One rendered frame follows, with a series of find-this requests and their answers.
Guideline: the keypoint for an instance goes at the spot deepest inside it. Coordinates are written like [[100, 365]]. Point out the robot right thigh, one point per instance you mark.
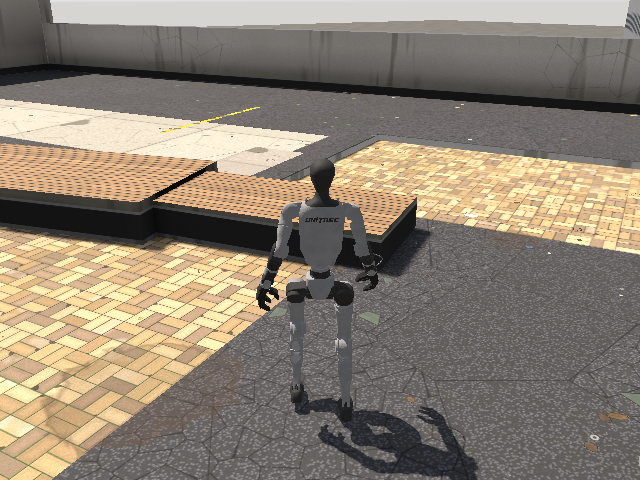
[[343, 302]]

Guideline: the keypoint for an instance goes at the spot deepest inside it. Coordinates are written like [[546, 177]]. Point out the right robot hand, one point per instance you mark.
[[363, 277]]

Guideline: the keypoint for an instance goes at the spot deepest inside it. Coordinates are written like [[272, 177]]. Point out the robot right upper arm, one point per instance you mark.
[[353, 213]]

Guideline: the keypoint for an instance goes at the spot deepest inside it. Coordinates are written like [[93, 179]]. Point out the robot right forearm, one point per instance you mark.
[[369, 263]]

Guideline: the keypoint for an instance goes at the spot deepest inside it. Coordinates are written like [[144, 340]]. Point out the left robot hand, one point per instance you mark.
[[262, 297]]

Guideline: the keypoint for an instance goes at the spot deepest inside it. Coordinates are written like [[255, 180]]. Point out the robot left forearm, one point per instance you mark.
[[271, 269]]

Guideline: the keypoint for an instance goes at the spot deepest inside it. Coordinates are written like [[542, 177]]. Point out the robot left upper arm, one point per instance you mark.
[[289, 212]]

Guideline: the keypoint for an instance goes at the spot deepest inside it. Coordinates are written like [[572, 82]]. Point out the robot left foot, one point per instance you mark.
[[296, 395]]

